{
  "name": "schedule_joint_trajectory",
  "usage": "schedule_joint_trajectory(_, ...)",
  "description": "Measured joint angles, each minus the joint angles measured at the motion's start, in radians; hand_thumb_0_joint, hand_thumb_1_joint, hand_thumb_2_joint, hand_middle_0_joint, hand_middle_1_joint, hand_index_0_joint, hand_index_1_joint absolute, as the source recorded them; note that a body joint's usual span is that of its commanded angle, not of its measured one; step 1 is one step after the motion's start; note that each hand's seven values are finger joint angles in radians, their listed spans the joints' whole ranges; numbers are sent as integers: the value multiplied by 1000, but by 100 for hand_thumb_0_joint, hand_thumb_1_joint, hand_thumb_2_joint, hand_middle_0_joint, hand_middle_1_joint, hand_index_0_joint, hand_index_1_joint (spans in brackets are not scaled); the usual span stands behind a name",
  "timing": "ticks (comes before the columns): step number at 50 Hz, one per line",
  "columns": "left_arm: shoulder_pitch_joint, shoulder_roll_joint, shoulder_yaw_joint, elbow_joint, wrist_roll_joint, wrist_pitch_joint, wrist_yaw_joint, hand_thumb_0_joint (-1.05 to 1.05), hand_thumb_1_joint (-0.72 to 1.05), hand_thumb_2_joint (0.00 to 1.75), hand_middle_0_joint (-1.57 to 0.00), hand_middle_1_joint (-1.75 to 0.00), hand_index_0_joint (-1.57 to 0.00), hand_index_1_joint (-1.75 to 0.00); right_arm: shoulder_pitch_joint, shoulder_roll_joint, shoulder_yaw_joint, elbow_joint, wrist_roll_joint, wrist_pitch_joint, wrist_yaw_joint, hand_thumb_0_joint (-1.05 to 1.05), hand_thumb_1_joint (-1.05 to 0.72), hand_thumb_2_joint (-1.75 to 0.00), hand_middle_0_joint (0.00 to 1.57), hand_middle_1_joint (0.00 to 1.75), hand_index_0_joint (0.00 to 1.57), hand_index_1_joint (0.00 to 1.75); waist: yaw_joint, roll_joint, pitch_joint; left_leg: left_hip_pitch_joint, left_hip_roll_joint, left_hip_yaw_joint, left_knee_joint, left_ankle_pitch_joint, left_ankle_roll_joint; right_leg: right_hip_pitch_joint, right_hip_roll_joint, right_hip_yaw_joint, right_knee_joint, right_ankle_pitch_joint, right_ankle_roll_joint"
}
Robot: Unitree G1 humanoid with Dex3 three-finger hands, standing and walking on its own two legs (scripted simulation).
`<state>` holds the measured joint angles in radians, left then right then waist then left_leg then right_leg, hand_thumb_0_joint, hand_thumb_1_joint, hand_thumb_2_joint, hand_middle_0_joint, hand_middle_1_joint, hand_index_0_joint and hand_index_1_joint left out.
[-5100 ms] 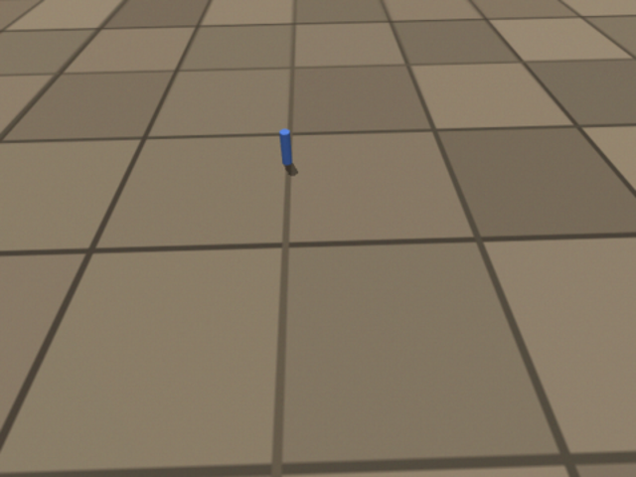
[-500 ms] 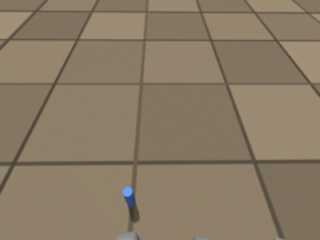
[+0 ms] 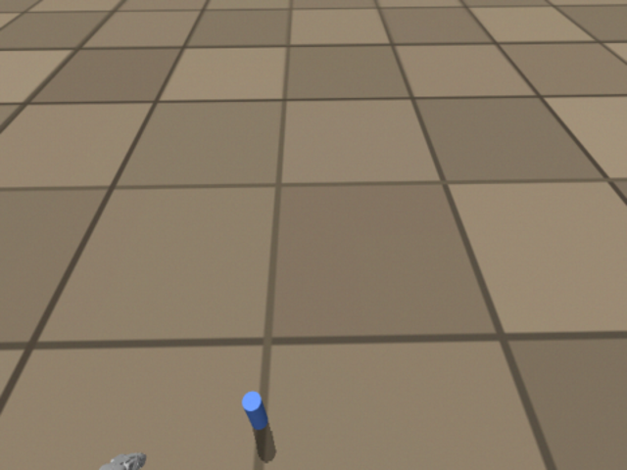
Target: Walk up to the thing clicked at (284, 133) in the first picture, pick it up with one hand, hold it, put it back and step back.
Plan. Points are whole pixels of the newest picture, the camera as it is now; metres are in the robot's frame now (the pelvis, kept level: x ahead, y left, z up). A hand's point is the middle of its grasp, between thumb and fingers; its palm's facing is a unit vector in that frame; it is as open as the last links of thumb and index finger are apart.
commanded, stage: walk up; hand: left
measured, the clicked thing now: (255, 411) +0.38 +0.20 -0.68
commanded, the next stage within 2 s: stand in 0.74 s
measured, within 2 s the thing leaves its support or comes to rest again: neither
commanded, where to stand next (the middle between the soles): +0.04 +0.00 m, yaw +1 degrees
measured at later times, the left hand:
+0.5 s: hand out of the picture +0.09 +0.25 -0.15, palm faces -0.02 -0.94 -0.33, open 7.3 cm
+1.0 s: hand out of the picture +0.10 +0.26 -0.15, palm faces -0.02 -0.94 -0.34, open 7.3 cm
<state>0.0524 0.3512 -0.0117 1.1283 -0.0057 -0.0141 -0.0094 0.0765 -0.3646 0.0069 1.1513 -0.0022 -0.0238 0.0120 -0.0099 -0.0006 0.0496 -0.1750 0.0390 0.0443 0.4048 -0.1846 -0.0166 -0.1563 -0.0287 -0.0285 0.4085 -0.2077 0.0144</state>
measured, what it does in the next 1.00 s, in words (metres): stands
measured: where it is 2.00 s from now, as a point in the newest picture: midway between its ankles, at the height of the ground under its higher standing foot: outside the picture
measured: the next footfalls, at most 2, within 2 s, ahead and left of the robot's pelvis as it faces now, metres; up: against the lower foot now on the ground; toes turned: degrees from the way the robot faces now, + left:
none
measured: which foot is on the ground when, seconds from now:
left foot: down 0.00-1.00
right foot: down 0.00-1.00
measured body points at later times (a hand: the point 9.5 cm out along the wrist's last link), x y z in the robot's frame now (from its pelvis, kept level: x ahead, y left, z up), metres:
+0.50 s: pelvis +0.01 +0.00 +0.00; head +0.02 +0.00 +0.45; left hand +0.09 +0.30 -0.13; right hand +0.09 -0.30 -0.13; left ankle +0.02 +0.13 -0.74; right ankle +0.01 -0.13 -0.74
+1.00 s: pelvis +0.02 +0.00 +0.01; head +0.02 +0.01 +0.46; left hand +0.10 +0.30 -0.13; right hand +0.10 -0.30 -0.12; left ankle +0.02 +0.13 -0.74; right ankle +0.01 -0.13 -0.74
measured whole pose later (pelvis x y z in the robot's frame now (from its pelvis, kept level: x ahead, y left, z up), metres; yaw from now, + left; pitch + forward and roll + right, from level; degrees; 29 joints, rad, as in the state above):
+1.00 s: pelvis +0.02 +0.00 +0.01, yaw +0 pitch -2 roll +0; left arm 0.08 0.35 0.00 1.16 0.01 -0.01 0.00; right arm 0.07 -0.35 0.00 1.16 -0.01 -0.01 0.01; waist -0.01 0.00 0.05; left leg -0.11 0.03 0.05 0.31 -0.16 -0.01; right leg -0.09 -0.03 -0.03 0.31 -0.18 0.02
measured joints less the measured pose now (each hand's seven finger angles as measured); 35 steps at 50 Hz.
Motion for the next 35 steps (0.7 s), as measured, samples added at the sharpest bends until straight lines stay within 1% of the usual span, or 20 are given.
schedule_joint_trajectory(14,12,-4,9,52,7,8,-1,1,91,90,-20,-30,-21,-30,-5,0,-8,26,-4,3,-3,1,-90,-90,20,30,21,30,0,-3,-4,35,0,2,-61,19,-1,40,2,0,-71,25,3)
schedule_joint_trajectory(35,27,-11,15,50,11,10,5,1,91,90,-20,-30,-21,-30,-6,20,-13,19,-5,8,-5,1,-90,-90,20,30,21,30,6,2,-14,62,-7,9,-81,15,4,64,-4,5,-91,23,9)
